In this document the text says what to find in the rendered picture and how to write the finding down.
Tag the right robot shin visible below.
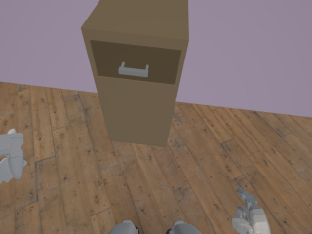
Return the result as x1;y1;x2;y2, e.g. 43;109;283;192
173;221;184;228

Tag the drawer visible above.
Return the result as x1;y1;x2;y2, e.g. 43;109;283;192
90;40;180;85

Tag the robot right thigh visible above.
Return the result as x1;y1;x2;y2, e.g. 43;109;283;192
169;223;201;234

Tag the robot left hand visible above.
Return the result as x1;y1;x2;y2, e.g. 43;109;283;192
0;128;27;184

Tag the robot right hand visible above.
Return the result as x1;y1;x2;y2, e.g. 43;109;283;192
232;188;271;234

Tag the handle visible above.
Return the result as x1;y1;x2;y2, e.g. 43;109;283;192
118;62;149;77

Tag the cabinet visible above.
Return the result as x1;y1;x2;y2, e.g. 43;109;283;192
81;0;189;147

